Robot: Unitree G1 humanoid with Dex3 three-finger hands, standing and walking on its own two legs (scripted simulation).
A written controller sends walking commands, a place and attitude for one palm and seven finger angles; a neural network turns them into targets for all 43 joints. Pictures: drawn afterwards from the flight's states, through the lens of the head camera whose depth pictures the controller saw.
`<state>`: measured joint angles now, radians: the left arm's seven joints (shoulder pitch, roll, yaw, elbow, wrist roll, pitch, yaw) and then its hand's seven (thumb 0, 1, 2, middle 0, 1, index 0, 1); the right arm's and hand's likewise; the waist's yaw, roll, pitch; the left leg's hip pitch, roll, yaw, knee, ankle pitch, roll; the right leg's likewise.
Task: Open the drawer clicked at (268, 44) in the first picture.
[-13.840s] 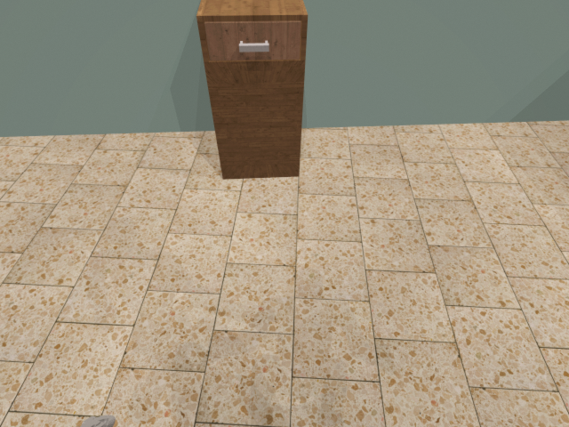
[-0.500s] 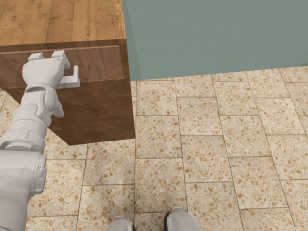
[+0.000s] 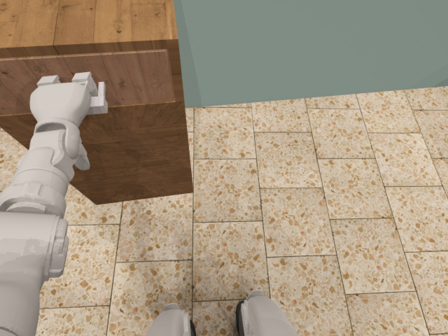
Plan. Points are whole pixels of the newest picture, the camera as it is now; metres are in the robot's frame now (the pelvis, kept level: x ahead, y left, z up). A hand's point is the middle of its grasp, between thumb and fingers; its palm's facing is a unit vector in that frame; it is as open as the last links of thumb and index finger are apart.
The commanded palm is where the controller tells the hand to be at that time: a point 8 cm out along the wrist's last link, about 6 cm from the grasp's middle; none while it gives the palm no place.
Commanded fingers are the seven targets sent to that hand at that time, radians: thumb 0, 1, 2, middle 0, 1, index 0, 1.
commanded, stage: lower the fingers behind the handle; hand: left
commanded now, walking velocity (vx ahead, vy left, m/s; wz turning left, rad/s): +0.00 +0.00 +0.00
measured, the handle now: (75, 98) +0.56 +0.24 +0.00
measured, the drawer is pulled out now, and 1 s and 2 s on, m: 0.00 0.00 0.04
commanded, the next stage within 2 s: close the thumb around the handle in 0.60 s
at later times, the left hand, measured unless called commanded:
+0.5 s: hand (79, 125) +0.51 +0.24 -0.02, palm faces -0.12 -0.03 -0.99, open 13.8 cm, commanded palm +0.51 +0.22 +0.03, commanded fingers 0.00 -0.50 0.30 -0.30 -1.20 -0.30 -1.20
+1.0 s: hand (79, 124) +0.52 +0.23 -0.02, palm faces -0.10 -0.04 -0.99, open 11.3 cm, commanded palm +0.52 +0.22 +0.03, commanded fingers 0.00 0.40 0.68 -0.36 -1.30 -0.36 -1.30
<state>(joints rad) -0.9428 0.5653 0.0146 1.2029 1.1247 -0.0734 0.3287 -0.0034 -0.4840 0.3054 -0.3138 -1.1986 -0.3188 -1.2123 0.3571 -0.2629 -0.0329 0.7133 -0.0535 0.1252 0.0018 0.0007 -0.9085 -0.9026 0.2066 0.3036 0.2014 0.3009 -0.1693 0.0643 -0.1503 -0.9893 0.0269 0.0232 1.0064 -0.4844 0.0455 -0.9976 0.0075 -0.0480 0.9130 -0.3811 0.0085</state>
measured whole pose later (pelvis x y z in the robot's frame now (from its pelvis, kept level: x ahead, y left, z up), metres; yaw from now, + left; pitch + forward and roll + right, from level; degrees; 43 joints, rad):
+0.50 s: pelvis -0.01 +0.00 -0.01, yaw +0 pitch +28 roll -4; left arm -0.97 0.60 0.02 1.19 1.12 -0.08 0.31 0.00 -0.48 0.31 -0.31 -1.20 -0.32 -1.20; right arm 0.36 -0.26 -0.02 0.71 -0.05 0.10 -0.01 0.00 -0.91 -0.90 0.21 0.30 0.20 0.30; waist -0.18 0.07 -0.15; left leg -1.08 0.03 0.01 1.08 -0.50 0.05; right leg -1.08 0.01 -0.06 0.98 -0.39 0.01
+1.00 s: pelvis -0.01 +0.00 -0.01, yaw +0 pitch +28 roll -4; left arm -0.99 0.59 0.01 1.20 1.12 -0.09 0.33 0.00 -0.09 0.47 -0.34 -1.24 -0.34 -1.23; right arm 0.35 -0.26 -0.01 0.70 -0.05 0.10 -0.01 0.00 -0.91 -0.90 0.21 0.30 0.20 0.30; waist -0.19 0.07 -0.15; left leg -1.09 0.03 0.01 1.09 -0.50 0.05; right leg -1.09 0.01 -0.06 0.98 -0.39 0.01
